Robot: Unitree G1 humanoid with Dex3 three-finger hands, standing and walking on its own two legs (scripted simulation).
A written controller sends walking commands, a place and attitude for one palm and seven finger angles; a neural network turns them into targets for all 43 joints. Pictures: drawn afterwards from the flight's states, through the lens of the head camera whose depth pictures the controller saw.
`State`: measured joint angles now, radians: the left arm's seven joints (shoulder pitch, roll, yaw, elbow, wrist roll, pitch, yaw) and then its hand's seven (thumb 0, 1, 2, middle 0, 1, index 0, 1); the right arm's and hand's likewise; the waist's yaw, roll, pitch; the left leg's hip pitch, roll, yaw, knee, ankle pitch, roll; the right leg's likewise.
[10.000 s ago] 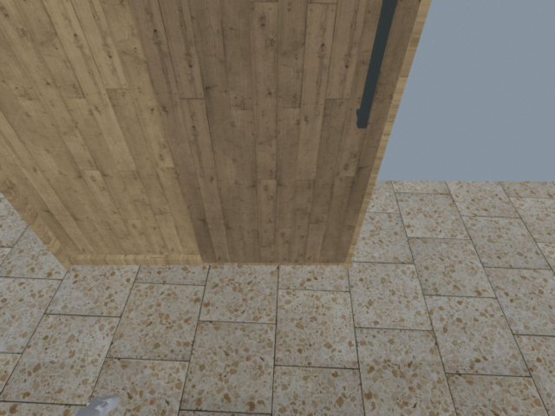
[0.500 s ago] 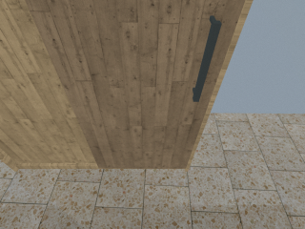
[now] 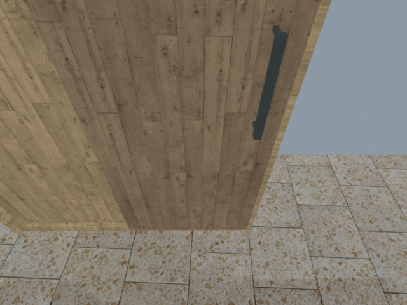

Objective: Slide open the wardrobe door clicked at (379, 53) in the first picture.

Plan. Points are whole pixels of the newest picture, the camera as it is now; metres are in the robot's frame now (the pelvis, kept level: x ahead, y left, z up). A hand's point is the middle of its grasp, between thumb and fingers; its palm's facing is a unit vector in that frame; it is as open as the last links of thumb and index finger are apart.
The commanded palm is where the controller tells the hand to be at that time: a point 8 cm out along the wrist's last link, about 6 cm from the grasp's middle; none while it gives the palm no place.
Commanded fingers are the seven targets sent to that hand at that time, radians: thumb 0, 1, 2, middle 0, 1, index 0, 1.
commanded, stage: shuffle to correct the standing spot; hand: right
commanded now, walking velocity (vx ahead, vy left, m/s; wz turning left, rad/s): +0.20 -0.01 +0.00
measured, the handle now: (265, 89) +0.59 -0.12 +0.13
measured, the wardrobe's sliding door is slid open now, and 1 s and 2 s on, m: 0.00 0.00 0.00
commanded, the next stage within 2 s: come to a stop and stand still in 0.30 s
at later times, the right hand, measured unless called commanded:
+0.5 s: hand out of the picture +0.16 -0.21 -0.18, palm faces -0.02 +0.99 -0.15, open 7.3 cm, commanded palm none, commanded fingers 0.00 -0.90 -0.90 0.20 0.30 0.20 0.30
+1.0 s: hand (292, 279) +0.24 -0.21 -0.20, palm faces +0.01 +0.98 -0.17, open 7.3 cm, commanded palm none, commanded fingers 0.00 -0.90 -0.90 0.20 0.30 0.20 0.30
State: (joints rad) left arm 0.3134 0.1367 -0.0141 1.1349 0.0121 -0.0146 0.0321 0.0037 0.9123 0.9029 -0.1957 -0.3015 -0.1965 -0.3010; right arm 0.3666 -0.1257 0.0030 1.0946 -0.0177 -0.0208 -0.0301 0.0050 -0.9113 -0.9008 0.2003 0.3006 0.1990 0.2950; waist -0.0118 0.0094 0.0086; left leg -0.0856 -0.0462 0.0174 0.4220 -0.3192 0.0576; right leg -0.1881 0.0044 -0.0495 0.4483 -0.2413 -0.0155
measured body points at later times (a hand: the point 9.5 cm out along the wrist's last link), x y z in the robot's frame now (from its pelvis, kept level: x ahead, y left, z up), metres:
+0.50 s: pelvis +0.12 -0.03 +0.00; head +0.16 -0.06 +0.45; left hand +0.02 +0.15 -0.14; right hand +0.16 -0.26 -0.17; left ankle +0.16 +0.12 -0.66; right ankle +0.04 -0.11 -0.74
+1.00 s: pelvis +0.14 -0.04 -0.03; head +0.15 -0.06 +0.42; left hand +0.22 +0.22 -0.15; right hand +0.24 -0.26 -0.18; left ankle +0.24 +0.11 -0.73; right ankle +0.15 -0.14 -0.74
